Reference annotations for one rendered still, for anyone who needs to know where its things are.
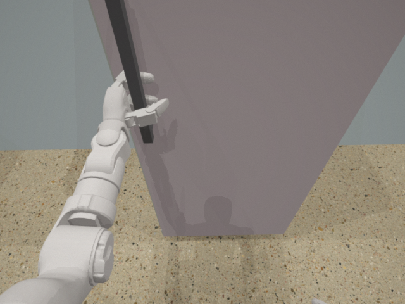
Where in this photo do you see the handle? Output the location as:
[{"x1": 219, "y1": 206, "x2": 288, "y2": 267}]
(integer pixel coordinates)
[{"x1": 105, "y1": 0, "x2": 154, "y2": 144}]

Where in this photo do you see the left robot upper arm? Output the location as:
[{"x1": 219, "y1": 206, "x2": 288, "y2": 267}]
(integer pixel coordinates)
[{"x1": 0, "y1": 225, "x2": 114, "y2": 304}]

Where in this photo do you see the fridge door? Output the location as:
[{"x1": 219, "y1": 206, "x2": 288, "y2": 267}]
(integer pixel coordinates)
[{"x1": 90, "y1": 0, "x2": 405, "y2": 236}]

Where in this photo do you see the left robot forearm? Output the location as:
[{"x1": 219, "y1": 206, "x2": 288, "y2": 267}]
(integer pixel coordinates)
[{"x1": 38, "y1": 120, "x2": 131, "y2": 274}]

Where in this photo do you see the robot left hand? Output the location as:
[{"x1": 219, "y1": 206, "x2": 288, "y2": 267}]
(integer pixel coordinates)
[{"x1": 103, "y1": 70, "x2": 169, "y2": 131}]

